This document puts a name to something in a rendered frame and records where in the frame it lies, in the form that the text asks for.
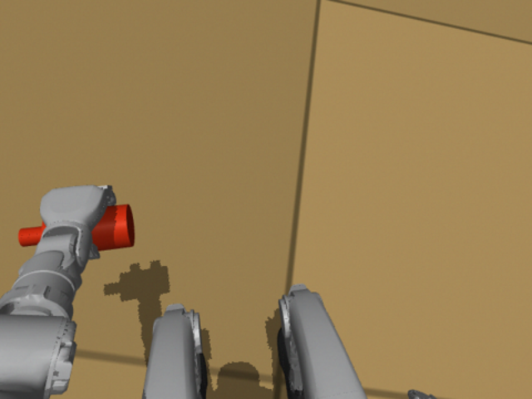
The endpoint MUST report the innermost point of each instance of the right robot foot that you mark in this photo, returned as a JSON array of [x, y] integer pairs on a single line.
[[283, 359]]

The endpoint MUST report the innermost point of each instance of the left robot arm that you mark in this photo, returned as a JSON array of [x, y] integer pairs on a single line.
[[36, 331]]

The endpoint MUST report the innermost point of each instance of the bottle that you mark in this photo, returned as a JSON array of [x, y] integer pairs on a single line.
[[115, 230]]

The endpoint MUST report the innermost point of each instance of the left robot hand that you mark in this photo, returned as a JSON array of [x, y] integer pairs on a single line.
[[84, 204]]

